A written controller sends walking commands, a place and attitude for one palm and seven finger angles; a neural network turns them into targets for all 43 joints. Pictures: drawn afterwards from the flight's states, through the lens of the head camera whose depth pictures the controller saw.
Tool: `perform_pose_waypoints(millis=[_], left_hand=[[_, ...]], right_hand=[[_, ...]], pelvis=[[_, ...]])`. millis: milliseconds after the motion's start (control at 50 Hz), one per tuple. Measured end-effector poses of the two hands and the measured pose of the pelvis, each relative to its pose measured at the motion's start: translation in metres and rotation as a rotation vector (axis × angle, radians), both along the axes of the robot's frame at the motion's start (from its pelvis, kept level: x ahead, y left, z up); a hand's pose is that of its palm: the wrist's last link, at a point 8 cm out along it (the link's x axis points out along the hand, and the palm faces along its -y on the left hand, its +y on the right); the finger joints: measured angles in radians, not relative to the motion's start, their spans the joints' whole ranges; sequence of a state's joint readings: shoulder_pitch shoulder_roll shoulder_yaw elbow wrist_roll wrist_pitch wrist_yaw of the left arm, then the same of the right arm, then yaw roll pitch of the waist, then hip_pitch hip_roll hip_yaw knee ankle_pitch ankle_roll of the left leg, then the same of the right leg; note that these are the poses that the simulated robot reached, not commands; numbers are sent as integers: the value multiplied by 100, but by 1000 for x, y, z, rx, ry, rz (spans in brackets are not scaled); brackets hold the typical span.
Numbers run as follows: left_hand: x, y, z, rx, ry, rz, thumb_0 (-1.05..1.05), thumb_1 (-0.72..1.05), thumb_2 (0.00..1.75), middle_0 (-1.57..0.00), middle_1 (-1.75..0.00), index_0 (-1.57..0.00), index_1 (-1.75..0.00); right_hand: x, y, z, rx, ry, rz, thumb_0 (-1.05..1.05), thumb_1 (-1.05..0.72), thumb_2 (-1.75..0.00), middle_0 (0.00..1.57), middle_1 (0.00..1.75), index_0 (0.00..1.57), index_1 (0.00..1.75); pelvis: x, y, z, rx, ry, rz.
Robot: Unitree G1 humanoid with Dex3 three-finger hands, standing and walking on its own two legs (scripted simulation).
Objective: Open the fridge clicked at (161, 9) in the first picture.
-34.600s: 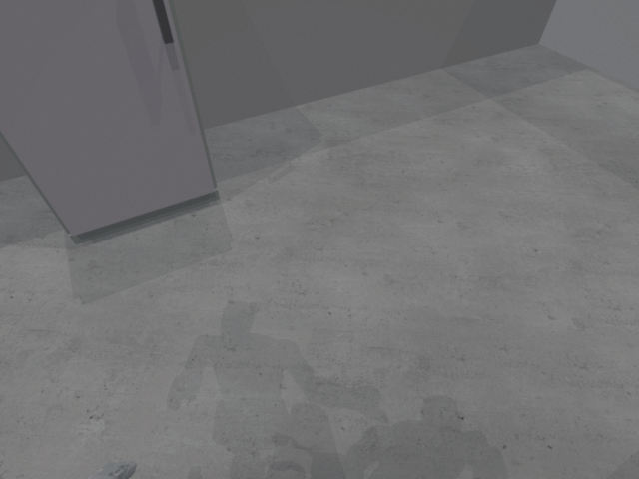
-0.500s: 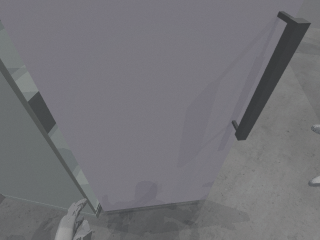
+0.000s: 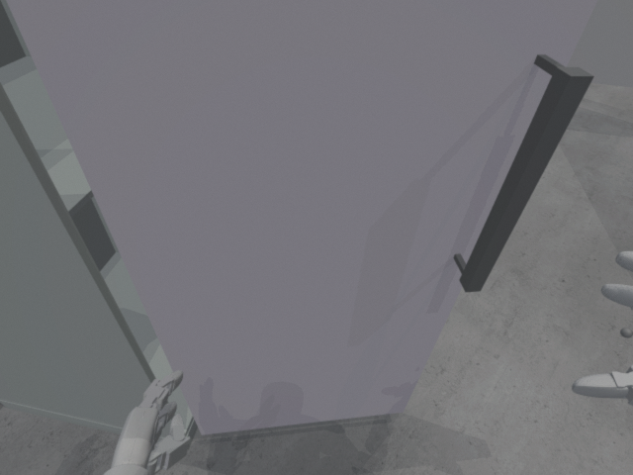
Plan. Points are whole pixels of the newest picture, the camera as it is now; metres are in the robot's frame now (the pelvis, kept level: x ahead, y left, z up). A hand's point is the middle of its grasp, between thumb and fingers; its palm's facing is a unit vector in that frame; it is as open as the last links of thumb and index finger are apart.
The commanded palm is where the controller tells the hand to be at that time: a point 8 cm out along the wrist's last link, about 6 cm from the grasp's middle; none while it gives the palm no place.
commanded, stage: draw the hand back to the body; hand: right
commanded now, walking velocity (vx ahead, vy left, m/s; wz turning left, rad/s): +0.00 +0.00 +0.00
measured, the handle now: (501, 192) +0.44 -0.25 +0.17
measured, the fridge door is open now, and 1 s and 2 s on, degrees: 72 72 72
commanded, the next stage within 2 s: step back with the hand held close in 0.98 s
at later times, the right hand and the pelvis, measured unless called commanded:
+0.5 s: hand (594, 330) +0.23 -0.27 +0.16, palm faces +0.44 +0.82 -0.37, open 9.8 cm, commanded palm +0.17 -0.30 +0.18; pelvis +0.02 +0.00 +0.01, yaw +2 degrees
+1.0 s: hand (588, 339) +0.22 -0.26 +0.16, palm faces +0.44 +0.82 -0.36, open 7.5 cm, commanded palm +0.17 -0.29 +0.18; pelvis +0.02 +0.01 +0.01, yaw +1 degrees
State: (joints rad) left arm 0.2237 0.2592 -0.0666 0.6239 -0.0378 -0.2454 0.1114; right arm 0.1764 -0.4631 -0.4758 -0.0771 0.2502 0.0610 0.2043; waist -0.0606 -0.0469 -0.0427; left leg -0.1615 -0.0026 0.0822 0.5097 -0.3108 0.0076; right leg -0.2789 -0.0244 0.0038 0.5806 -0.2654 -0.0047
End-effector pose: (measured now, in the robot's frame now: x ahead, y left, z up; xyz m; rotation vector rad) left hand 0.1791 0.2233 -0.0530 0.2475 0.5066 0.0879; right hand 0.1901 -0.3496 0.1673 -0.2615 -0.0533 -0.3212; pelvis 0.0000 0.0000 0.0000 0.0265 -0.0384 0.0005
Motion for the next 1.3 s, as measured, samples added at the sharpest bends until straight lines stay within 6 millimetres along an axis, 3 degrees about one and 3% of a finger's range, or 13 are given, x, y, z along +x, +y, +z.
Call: perform_pose_waypoints(millis=[80, 200, 420, 720, 960, 1300], left_hand=[[-4, -3, -7, -2, 53, -6, 1, 90, 90, -20, -30, -21, -30], [-9, -6, -21, -8, 135, 3, 1, 90, 90, -20, -30, -21, -30], [-2, -1, -20, -30, 145, 39, 1, 90, 90, -20, -30, -21, -30], [19, 6, -12, -12, 135, 30, 1, 90, 90, -20, -30, -21, -30], [20, 1, -12, -18, 144, 16, 1, 90, 90, -20, -30, -21, -30], [-1, 5, -13, 2, 220, 77, 1, 90, 90, -20, -30, -21, -30]], right_hand=[[-13, 5, 1, -82, -43, -153, -1, 33, -31, 24, 102, 24, 102], [-19, 15, 3, -126, -86, -214, -1, 13, -40, 24, 90, 24, 91], [-6, 36, 9, -164, -85, -145, 0, -26, -59, 23, 67, 23, 68], [-16, 55, 9, -170, -56, -109, 1, -76, -84, 21, 37, 21, 38], [-17, 55, 9, -159, -51, -124, 2, -88, -89, 21, 31, 21, 31], [-14, 51, 16, -237, -75, -47, 2, -89, -90, 21, 30, 21, 31]], pelvis=[[-1, -1, 2, -5, -5, 4], [2, -2, 4, -17, -17, 6], [14, -1, 7, -26, -30, 26], [23, 5, 8, -26, -32, 24], [22, 8, 9, -25, -40, 21], [8, -5, 9, -6, 22, 24]])
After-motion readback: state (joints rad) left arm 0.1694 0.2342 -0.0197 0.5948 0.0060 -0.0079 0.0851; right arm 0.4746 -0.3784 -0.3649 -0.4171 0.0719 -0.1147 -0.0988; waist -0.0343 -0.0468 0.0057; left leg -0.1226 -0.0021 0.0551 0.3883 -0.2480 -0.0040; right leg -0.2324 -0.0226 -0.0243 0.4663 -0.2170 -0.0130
